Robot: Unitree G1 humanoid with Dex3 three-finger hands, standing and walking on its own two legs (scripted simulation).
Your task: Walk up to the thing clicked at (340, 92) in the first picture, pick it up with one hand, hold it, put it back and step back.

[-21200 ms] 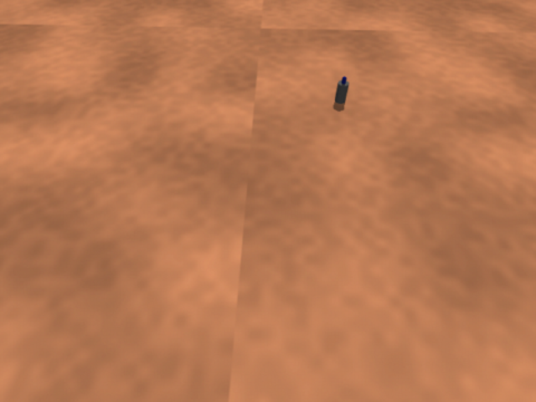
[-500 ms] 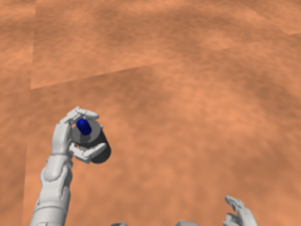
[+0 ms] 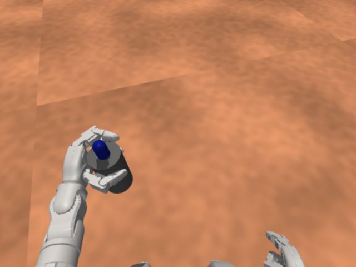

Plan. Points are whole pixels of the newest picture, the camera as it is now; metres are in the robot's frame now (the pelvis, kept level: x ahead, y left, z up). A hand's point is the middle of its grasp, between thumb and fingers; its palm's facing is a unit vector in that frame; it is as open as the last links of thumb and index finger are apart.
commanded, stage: hold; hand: left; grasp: from the side
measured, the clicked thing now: (109, 164) +0.33 +0.16 +0.04
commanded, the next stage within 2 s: crouch in 0.14 s
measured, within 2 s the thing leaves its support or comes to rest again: neither
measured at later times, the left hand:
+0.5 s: hand (110, 169) +0.33 +0.16 +0.02, palm faces +0.01 -1.00 +0.01, open 9.8 cm
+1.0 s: hand (124, 193) +0.37 +0.18 -0.23, palm faces +0.02 -1.00 -0.01, open 9.8 cm
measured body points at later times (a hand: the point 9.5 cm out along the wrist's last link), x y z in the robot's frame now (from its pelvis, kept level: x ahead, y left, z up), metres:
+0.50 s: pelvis -0.01 +0.00 -0.01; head +0.04 +0.00 +0.44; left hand +0.32 +0.22 +0.02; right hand +0.12 -0.25 -0.12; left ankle +0.01 +0.12 -0.71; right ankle +0.01 -0.13 -0.71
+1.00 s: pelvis -0.05 +0.00 -0.21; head +0.12 +0.02 +0.21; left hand +0.36 +0.23 -0.22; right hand +0.07 -0.26 -0.33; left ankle +0.01 +0.12 -0.71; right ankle +0.01 -0.13 -0.71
